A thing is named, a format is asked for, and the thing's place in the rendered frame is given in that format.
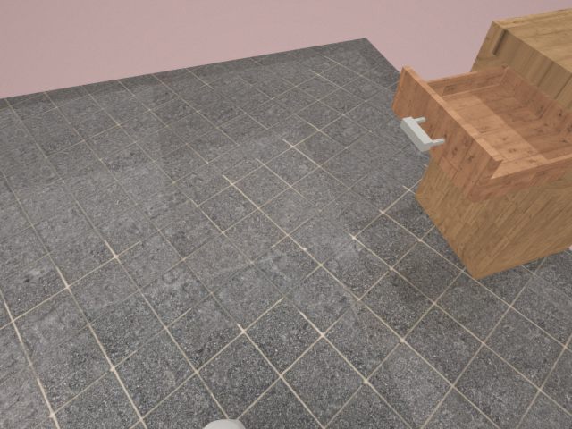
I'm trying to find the handle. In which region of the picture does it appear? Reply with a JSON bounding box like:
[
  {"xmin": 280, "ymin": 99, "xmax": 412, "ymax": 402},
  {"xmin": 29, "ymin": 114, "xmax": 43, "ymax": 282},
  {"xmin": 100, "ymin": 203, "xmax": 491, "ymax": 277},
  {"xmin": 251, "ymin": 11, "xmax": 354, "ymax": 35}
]
[{"xmin": 400, "ymin": 117, "xmax": 445, "ymax": 152}]

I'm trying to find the cabinet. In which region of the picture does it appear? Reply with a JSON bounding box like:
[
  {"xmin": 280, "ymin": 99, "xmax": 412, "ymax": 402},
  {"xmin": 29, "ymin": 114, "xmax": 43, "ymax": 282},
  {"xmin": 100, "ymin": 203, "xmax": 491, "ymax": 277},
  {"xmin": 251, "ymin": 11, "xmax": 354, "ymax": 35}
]
[{"xmin": 415, "ymin": 8, "xmax": 572, "ymax": 280}]

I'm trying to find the drawer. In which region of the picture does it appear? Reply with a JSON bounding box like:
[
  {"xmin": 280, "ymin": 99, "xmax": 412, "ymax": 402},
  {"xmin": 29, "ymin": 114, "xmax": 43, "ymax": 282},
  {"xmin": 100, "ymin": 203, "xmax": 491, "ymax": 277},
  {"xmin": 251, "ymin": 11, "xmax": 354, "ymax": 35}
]
[{"xmin": 391, "ymin": 65, "xmax": 572, "ymax": 203}]

